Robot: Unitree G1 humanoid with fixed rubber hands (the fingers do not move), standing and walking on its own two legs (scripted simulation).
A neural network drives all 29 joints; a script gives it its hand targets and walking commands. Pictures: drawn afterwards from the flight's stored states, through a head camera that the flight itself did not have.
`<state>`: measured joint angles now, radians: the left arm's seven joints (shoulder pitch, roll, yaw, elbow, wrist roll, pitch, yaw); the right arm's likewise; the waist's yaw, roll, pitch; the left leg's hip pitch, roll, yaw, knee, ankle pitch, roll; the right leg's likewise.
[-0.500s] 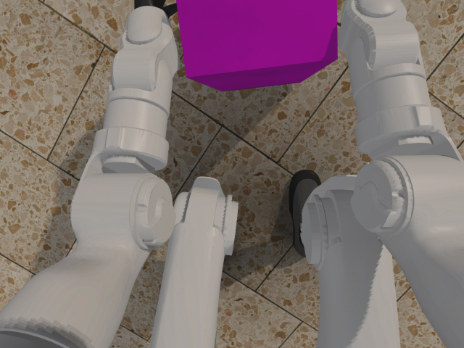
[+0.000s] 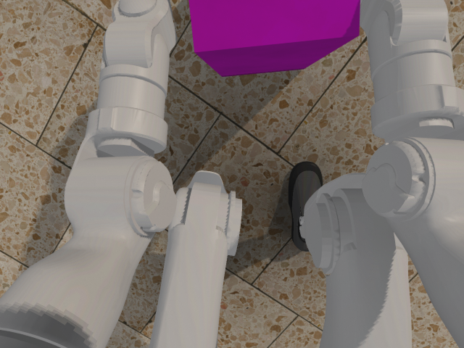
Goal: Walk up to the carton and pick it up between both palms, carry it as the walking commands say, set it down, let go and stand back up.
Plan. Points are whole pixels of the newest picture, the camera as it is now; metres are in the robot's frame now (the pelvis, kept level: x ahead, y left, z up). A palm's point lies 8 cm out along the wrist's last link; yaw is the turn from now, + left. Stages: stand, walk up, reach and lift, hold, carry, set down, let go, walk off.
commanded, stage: set down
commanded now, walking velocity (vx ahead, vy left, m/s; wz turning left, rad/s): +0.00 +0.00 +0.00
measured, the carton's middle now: out of the picture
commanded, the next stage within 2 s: none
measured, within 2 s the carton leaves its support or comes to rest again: neither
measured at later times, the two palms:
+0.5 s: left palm out of the picture +0.56 +0.11 -0.16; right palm out of the picture +0.56 -0.16 -0.15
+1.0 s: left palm out of the picture +0.56 +0.11 -0.16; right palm out of the picture +0.57 -0.16 -0.16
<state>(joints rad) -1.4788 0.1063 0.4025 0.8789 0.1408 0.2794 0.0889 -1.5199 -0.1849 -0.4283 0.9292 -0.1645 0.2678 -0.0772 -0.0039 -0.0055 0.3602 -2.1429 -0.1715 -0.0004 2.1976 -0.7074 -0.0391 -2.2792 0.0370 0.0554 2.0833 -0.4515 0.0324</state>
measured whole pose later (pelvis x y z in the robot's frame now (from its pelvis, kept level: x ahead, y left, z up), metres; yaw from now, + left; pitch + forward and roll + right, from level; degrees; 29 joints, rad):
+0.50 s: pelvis -0.01 +0.00 +0.00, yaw +0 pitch +34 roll +1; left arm -1.53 0.11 0.44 0.88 0.20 0.27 0.02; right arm -1.57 -0.23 -0.46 0.96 -0.16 0.25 -0.02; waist 0.00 -0.03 0.44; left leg -2.12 -0.17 -0.01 2.22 -0.70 -0.04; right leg -2.25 0.04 0.05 2.09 -0.44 0.03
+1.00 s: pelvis -0.01 +0.00 +0.00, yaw -1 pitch +32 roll +2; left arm -1.57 0.15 0.40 0.98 0.17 0.19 0.03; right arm -1.61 -0.26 -0.40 1.06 -0.14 0.16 -0.06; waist 0.02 -0.01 0.51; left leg -2.06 -0.15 0.00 2.21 -0.71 -0.04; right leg -2.20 0.06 0.06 2.08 -0.44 0.05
